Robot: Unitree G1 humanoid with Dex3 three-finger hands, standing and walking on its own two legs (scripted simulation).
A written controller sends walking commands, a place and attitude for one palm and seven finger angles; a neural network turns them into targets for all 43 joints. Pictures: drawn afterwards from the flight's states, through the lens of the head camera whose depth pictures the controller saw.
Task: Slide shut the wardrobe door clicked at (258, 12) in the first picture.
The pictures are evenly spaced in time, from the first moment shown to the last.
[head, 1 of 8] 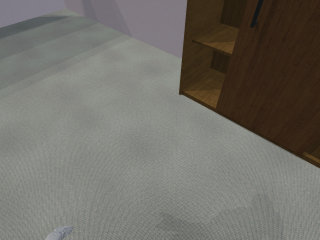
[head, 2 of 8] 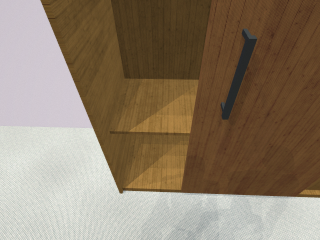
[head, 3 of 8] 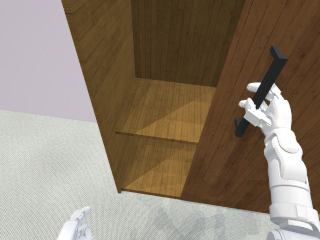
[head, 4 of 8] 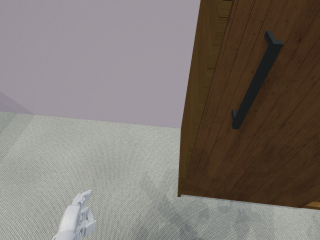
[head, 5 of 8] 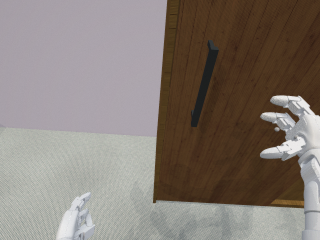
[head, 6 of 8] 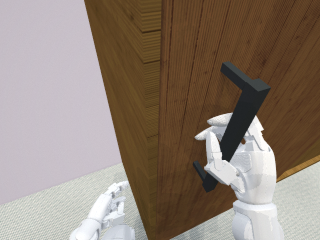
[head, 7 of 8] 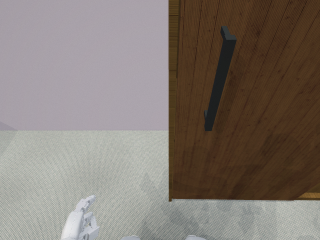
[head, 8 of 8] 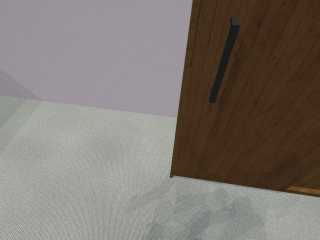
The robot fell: no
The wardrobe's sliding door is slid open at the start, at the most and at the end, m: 0.38 0.38 0.00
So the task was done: yes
